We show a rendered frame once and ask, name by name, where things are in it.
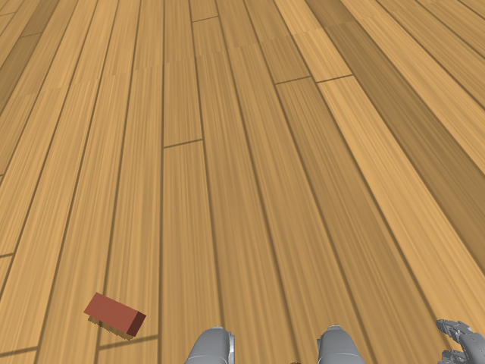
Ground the carton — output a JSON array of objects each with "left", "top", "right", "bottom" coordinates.
[{"left": 84, "top": 292, "right": 146, "bottom": 337}]

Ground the right robot hand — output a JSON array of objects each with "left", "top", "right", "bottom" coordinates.
[{"left": 436, "top": 319, "right": 485, "bottom": 364}]

